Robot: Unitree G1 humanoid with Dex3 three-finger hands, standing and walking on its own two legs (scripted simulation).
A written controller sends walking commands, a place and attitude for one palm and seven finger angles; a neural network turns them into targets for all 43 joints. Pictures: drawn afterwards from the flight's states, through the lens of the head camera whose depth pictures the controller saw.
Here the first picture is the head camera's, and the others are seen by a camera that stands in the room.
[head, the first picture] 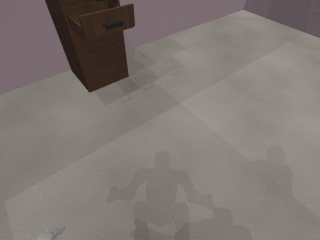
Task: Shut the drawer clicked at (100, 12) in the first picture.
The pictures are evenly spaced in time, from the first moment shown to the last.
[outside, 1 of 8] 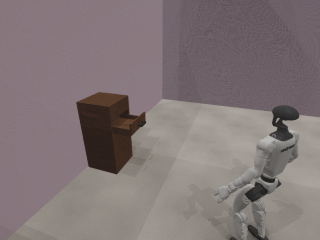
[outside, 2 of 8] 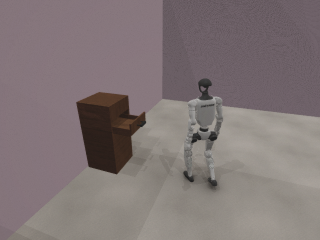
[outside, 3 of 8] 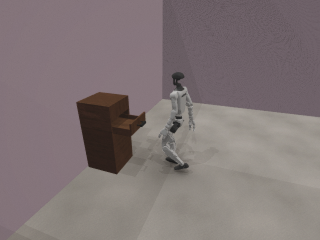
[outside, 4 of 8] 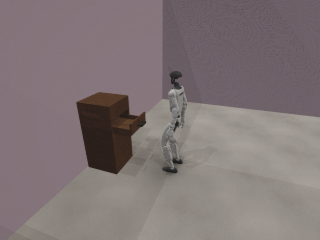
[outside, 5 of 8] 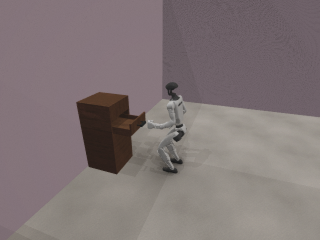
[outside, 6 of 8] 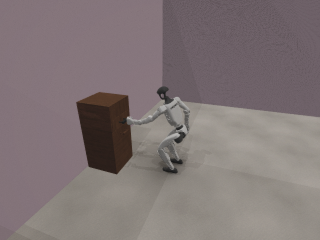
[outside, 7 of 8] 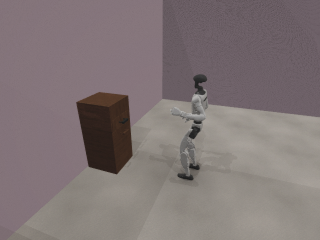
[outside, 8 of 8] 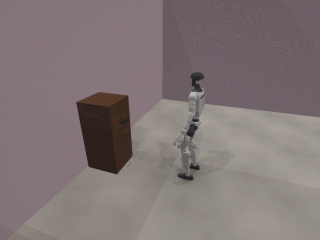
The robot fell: no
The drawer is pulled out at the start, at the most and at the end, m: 0.25 0.25 0.00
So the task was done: yes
